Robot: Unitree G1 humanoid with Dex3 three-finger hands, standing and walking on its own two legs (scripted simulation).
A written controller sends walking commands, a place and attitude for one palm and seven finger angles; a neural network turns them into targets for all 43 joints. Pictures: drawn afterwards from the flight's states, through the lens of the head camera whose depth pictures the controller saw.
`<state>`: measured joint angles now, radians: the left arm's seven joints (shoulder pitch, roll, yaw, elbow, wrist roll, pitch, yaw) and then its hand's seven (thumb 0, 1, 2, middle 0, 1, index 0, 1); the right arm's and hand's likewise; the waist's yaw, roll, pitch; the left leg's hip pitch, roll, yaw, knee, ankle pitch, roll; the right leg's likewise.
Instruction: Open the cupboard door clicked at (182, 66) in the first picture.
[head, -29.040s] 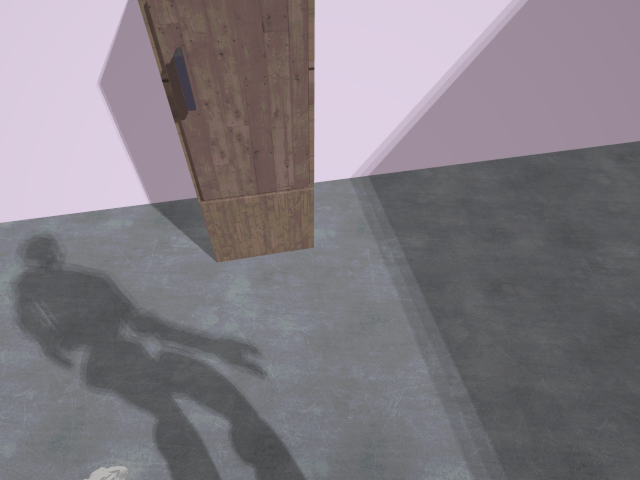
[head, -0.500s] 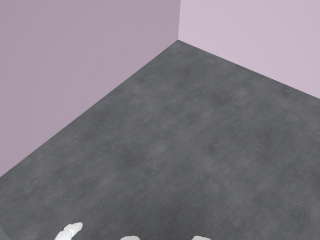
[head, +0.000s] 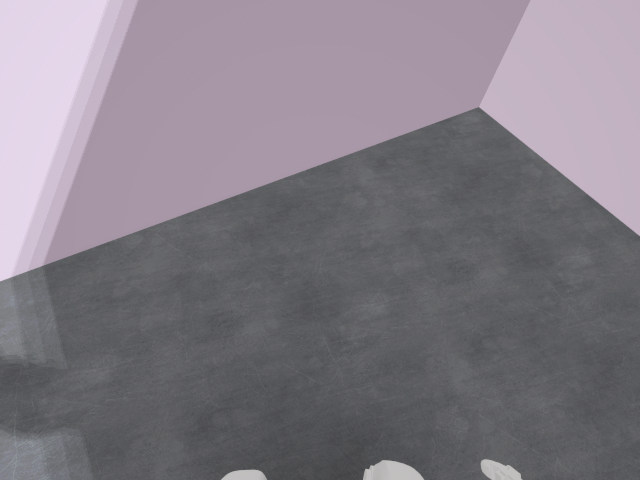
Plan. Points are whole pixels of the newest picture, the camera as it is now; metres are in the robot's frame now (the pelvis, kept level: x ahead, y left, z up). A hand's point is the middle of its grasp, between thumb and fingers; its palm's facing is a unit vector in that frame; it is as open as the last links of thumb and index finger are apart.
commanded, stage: turn to face it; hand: left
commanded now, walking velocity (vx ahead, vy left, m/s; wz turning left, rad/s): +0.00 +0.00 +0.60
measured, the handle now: out of the picture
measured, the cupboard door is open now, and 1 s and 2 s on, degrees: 48 48 48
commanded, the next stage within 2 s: none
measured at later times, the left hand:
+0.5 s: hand out of the picture +0.04 +0.16 -0.14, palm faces +0.27 -0.93 -0.24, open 7.4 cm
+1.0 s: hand out of the picture -0.03 +0.19 -0.15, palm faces +0.55 -0.78 -0.28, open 7.4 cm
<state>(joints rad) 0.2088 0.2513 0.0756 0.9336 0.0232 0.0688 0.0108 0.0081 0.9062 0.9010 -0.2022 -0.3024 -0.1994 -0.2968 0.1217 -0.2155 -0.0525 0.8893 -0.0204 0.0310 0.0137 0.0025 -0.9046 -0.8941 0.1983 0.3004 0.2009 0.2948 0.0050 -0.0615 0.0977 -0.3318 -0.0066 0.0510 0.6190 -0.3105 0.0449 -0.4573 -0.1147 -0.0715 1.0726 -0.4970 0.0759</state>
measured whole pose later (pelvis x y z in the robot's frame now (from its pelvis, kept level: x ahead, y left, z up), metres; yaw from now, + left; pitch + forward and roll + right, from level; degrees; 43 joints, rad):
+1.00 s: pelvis +0.00 -0.05 +0.01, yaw +34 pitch +1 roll +0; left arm 0.15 0.25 0.07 0.87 0.01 0.04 0.00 0.01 0.91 0.90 -0.20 -0.30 -0.20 -0.30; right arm 0.17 -0.22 -0.06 0.91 -0.02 0.06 0.01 0.00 -0.90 -0.89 0.20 0.30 0.20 0.30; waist -0.02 0.02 0.08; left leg -0.35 -0.04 -0.10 0.54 -0.22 0.00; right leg -0.34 -0.03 -0.02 0.68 -0.37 0.06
